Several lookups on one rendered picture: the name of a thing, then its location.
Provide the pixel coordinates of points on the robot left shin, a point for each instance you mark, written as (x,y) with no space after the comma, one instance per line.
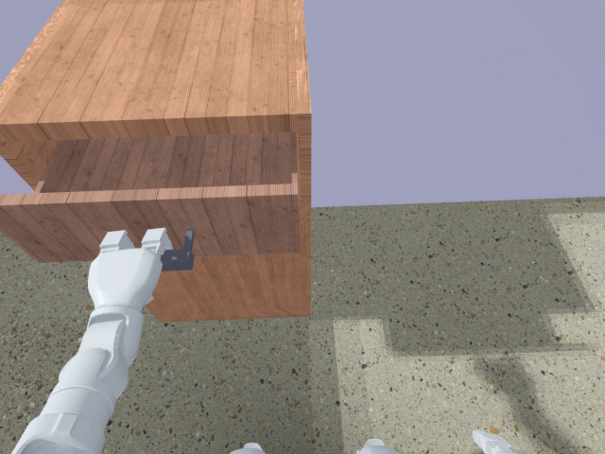
(252,445)

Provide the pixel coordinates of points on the robot shin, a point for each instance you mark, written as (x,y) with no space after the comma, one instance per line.
(374,442)
(252,445)

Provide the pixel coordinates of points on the handle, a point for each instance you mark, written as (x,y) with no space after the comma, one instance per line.
(180,260)

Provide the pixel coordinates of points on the robot right shin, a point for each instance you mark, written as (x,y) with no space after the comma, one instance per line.
(374,442)

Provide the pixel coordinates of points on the left robot forearm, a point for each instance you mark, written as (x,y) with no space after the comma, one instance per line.
(78,410)

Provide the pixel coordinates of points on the left robot hand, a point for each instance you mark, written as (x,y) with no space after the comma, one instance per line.
(124,276)

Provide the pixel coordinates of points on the cabinet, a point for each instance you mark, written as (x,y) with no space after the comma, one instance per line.
(147,68)

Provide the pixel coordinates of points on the drawer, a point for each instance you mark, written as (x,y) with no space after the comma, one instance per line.
(238,192)

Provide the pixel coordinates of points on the right robot hand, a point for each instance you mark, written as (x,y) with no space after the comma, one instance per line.
(490,443)

